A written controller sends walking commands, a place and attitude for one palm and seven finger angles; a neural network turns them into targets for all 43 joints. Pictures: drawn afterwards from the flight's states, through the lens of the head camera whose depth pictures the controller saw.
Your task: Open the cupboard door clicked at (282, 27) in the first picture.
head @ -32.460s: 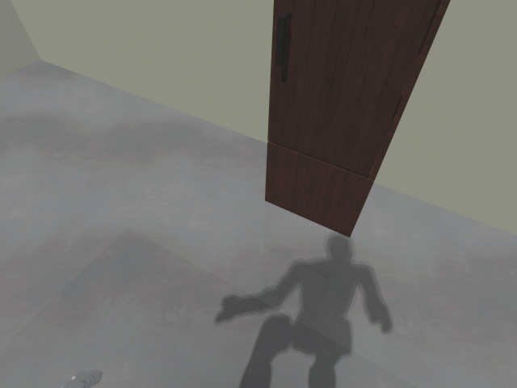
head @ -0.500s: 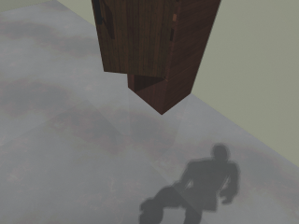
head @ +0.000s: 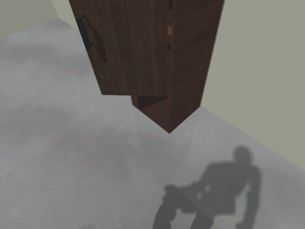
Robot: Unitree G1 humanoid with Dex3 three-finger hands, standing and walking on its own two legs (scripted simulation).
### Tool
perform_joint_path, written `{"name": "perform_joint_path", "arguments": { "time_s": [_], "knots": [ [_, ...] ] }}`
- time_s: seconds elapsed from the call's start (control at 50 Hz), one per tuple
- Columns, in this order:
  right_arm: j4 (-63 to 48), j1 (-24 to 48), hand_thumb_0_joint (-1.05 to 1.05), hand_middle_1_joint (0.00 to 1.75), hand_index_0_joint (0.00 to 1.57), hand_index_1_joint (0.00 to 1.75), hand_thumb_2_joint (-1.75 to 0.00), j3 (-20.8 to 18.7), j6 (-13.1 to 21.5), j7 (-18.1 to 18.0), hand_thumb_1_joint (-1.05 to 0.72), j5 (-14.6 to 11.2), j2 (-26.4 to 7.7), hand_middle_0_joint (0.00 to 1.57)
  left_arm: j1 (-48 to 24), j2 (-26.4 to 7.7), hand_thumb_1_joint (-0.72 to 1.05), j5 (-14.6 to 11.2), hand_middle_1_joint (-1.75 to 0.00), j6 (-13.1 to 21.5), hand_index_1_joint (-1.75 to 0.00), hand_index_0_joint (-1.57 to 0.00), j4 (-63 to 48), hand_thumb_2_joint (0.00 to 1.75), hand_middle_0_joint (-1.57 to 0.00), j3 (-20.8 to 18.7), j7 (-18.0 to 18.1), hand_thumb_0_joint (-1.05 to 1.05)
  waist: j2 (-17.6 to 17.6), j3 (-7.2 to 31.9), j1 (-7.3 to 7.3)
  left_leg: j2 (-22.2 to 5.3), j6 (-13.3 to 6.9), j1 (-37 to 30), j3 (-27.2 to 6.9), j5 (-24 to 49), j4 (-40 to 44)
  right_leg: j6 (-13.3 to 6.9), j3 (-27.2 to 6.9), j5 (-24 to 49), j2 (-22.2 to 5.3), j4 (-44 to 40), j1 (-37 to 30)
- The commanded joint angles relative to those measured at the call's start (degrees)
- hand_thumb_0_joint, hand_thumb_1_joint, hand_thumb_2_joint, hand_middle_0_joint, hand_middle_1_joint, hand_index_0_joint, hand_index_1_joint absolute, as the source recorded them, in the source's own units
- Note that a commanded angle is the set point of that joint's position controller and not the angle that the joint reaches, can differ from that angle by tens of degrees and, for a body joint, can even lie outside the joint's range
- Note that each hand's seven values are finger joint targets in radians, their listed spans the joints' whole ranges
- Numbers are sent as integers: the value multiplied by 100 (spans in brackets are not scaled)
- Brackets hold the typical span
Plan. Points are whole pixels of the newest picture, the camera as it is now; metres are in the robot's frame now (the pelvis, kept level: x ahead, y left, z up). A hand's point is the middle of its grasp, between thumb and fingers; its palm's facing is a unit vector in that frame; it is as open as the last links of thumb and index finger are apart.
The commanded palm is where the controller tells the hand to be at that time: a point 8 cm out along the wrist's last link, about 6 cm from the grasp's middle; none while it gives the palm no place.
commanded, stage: take the last steps up to it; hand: left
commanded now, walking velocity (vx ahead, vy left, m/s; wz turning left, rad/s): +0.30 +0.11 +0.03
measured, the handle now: (85, 32) +0.88 +0.33 +0.08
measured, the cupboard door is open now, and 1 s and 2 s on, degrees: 41 41 41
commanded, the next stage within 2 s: come to a stop and stand still in 0.64 s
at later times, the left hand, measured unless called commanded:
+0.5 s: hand out of the picture +0.10 +0.23 -0.18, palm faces +0.12 -0.98 -0.14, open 7.4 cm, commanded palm none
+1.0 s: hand (95, 150) +0.42 +0.25 -0.16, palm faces -0.04 -0.98 -0.21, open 7.4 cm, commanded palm none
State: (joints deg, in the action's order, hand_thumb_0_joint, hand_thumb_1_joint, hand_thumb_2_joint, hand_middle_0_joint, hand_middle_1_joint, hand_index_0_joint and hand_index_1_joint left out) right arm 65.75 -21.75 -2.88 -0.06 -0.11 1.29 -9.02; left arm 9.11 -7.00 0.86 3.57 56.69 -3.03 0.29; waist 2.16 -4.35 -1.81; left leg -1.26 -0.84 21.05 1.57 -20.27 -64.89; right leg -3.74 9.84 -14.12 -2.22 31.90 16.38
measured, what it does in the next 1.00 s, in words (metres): walks ahead: left foot, then right foot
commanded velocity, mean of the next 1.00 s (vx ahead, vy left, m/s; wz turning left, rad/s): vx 0.09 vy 0.06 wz -0.03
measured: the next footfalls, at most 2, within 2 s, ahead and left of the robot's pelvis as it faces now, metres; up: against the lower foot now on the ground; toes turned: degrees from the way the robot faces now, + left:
left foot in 0.40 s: +0.26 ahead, +0.18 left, +0.00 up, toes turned +8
right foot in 0.80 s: +0.37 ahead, -0.03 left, +0.00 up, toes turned -9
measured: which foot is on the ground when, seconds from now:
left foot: up 0.00-0.38, down 0.40-0.82, up 0.84-1.00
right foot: down 0.00-0.40, up 0.42-0.78, down 0.80-1.00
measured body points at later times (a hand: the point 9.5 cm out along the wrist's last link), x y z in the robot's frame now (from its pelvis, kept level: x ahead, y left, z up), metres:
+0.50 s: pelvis +0.18 +0.08 +0.00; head +0.21 +0.10 +0.44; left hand +0.09 +0.29 -0.17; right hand +0.29 -0.14 -0.14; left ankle +0.22 +0.17 -0.73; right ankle +0.08 -0.05 -0.66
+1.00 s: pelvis +0.31 +0.08 +0.00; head +0.34 +0.07 +0.45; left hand +0.42 +0.30 -0.14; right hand +0.27 -0.14 -0.16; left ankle +0.28 +0.20 -0.70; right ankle +0.33 -0.02 -0.73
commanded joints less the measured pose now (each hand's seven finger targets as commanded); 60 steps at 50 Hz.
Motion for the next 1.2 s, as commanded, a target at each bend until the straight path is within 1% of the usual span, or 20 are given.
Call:
{"name": "perform_joint_path", "arguments": {
  "time_s": [0.0,0.06,0.26,0.3,0.34,0.38,0.44,0.52,0.68,0.74,0.76,0.78,0.8,0.86,0.92,1.04,1.06,1.1,1.12,1.18],
  "knots": [
    [-327,-145,0,30,20,30,-90,-27,25,67,-90,56,-29,20,838,-493,90,24,-30,129,-30,-20,126,90,-20,-85,52,0,-910,41,121,-505,225,859,-108,766,368,-231,-1312,-159,-1521,-2495,-181],
    [-465,122,0,30,20,30,-90,-59,19,121,-90,42,10,20,985,-652,90,24,-30,193,-30,-20,234,90,-20,-127,31,0,-572,158,161,-521,323,1029,45,952,1067,-345,-1094,346,-1515,-2486,-593],
    [-1052,1632,0,30,20,30,-90,-37,162,234,-90,1,-241,20,1480,-959,90,64,-30,129,-30,-20,725,90,-20,-100,28,0,-1065,-248,448,-273,216,802,359,718,2819,-331,-955,1218,-1753,-2051,-1228],
    [-1032,1507,0,30,20,30,-90,-44,203,217,-90,-3,-294,20,1442,-991,90,65,-30,78,-30,-20,745,90,-20,-127,43,0,-1000,-208,307,-147,134,148,448,709,3281,-235,-864,1209,-1700,-1731,-1046],
    [-721,502,0,30,20,30,-90,-97,288,120,-90,34,-592,20,1319,-911,90,43,-30,34,-30,-20,699,90,-20,-130,29,0,-398,251,-165,-7,0,-1648,588,797,4017,-24,-419,1574,-1226,-312,-367],
    [-490,-835,0,30,20,30,-90,-318,288,-56,-90,96,-1571,20,1420,-437,90,-9,-30,36,-30,-20,402,90,-20,-22,-19,0,1410,1259,-510,-2096,-959,-3500,-2090,1677,4564,333,-8,-1921,-48,2768,1601],
    [-766,105,0,30,20,30,-90,-151,299,-131,-90,32,-948,20,756,-467,90,30,-30,-34,-30,-20,281,90,-20,-51,-6,0,701,512,-145,-1973,-1056,-1768,-1559,996,5093,221,-883,-1050,-532,4164,2025],
    [-760,299,0,30,20,30,-90,-11,434,-157,-90,28,-642,20,987,-272,90,63,-30,-172,-30,-20,363,90,-20,-32,-64,0,221,326,219,-1565,-946,-1316,-600,2174,5323,340,-801,-528,-567,3187,1552],
    [-613,145,0,30,20,30,-90,-11,318,-114,-90,74,-752,20,261,-382,90,62,-30,-253,-30,-20,-1,90,-20,-15,-74,0,336,84,211,-1428,-932,-1104,-148,2132,5171,326,-487,-194,-260,986,578],
    [-506,205,0,30,20,30,-90,53,266,-126,-90,49,-716,20,504,-531,90,71,-30,-192,-30,-20,68,90,-20,-16,-53,0,-87,132,425,-1120,-563,-894,102,2283,4313,295,-347,422,-51,-167,-468],
    [-496,173,0,30,20,30,-90,92,275,-136,-90,-6,-582,20,905,-768,90,62,-30,-125,-30,-20,206,90,-20,-44,-6,0,-438,404,562,-744,-244,-565,336,2195,3603,225,-794,1632,-349,-556,-1341],
    [-529,45,0,30,20,30,-90,111,266,-131,-90,-59,-445,20,1258,-1160,90,45,-30,-68,-30,-20,339,90,-20,-96,74,0,-1135,701,556,-204,103,241,592,983,2890,-257,-2047,3577,-1407,-630,-2176],
    [-505,-92,0,30,20,30,-90,108,160,-140,-90,-104,-496,20,1284,-1435,90,-31,-30,-84,-30,-20,369,90,-20,-51,99,0,-1168,749,433,76,305,63,486,-1179,2225,-865,-2286,4719,-2224,-980,-1894],
    [-419,71,0,30,20,30,-90,80,-73,-212,-90,-164,-393,20,500,-1230,90,2,-30,-158,-30,-20,158,90,-20,-30,245,0,-1446,857,281,-133,303,44,-125,-1418,1446,-1010,-1883,5762,-1986,-794,-1452],
    [-371,115,0,30,20,30,-90,64,-205,-168,-90,-144,-282,20,200,-1285,90,6,-30,-259,-30,-20,80,90,-20,-82,257,0,-852,830,184,-32,391,-144,84,-940,1932,-741,-1335,5169,-1670,-803,-1246],
    [-495,-23,0,30,20,30,-90,-46,-246,-129,-90,-65,-262,20,-32,-1195,90,20,-30,-403,-30,-20,-54,90,-20,-189,229,0,-1075,558,28,15,377,-762,228,469,3269,-324,-1115,2719,-1301,-649,-341],
    [-498,-92,0,30,20,30,-90,-62,-205,-117,-90,-47,-334,20,-27,-1104,90,-9,-30,-435,-30,-20,-89,90,-20,-172,211,0,-730,542,-15,-149,289,-1113,129,1102,3829,-118,-1036,1909,-1139,-394,-10],
    [-814,190,0,30,20,30,-90,-145,-113,-157,-90,53,-1005,20,243,-606,90,-68,-30,-538,-30,-20,-224,90,-20,-87,179,0,1206,438,126,-1800,-656,-440,-1715,2199,4840,482,-452,-1096,-80,729,261],
    [-882,415,0,30,20,30,-90,-147,-77,-189,-90,74,-957,20,230,-673,90,-17,-30,-600,-30,-20,-213,90,-20,-79,193,0,1067,382,92,-1955,-943,-131,-1880,1470,5168,429,-704,-1830,55,1644,188],
    [-968,824,0,30,20,30,-90,-61,8,-286,-90,60,-833,20,330,-681,90,4,-30,-592,-30,-20,-45,90,-20,-109,116,0,682,350,228,-1625,-903,-377,-1412,1593,5023,410,-1203,-1394,-15,2397,518]
  ]
}}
